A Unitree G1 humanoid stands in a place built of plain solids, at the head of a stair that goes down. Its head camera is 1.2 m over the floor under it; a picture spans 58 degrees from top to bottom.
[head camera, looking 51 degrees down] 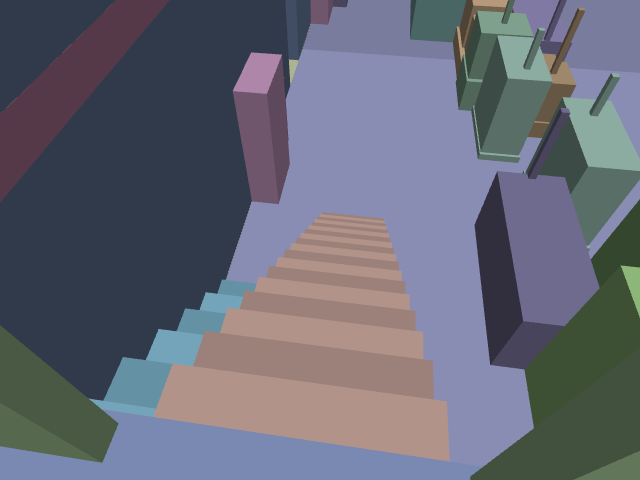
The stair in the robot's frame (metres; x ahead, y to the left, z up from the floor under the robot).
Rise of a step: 0.19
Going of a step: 0.22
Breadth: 0.91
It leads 8 degrees to the right of straight ahead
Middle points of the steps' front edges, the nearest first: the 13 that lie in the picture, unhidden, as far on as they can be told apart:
0.31 0.08 0.00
0.53 0.05 -0.19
0.75 0.01 -0.39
0.97 -0.02 -0.58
1.19 -0.05 -0.77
1.41 -0.08 -0.97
1.63 -0.11 -1.16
1.85 -0.14 -1.36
2.07 -0.17 -1.55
2.29 -0.20 -1.75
2.51 -0.23 -1.94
2.73 -0.26 -2.13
2.95 -0.29 -2.33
